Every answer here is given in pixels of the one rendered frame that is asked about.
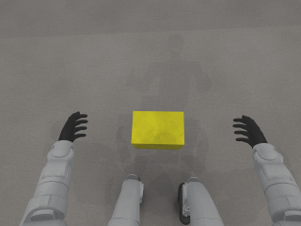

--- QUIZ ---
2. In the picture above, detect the robot right forearm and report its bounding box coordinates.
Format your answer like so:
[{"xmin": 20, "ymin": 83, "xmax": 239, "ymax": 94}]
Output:
[{"xmin": 252, "ymin": 143, "xmax": 301, "ymax": 223}]

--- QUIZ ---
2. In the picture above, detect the carton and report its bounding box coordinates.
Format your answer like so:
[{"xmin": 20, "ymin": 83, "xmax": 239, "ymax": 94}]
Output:
[{"xmin": 131, "ymin": 111, "xmax": 184, "ymax": 150}]

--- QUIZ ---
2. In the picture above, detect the robot left thigh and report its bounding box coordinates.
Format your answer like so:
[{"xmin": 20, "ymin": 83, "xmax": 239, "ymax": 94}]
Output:
[{"xmin": 107, "ymin": 179, "xmax": 144, "ymax": 226}]

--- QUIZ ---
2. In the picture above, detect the right robot hand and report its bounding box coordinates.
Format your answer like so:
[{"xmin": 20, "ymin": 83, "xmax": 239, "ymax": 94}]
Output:
[{"xmin": 232, "ymin": 115, "xmax": 267, "ymax": 149}]

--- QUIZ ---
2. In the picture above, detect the robot left forearm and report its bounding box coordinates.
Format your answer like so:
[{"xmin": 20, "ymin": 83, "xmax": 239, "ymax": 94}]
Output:
[{"xmin": 19, "ymin": 140, "xmax": 74, "ymax": 226}]

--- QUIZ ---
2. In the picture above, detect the left robot hand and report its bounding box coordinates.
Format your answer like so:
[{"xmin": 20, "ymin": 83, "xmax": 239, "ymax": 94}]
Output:
[{"xmin": 58, "ymin": 111, "xmax": 88, "ymax": 142}]

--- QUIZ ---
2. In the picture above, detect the left robot shin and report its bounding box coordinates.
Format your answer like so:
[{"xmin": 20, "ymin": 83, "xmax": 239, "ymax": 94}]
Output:
[{"xmin": 122, "ymin": 174, "xmax": 140, "ymax": 185}]

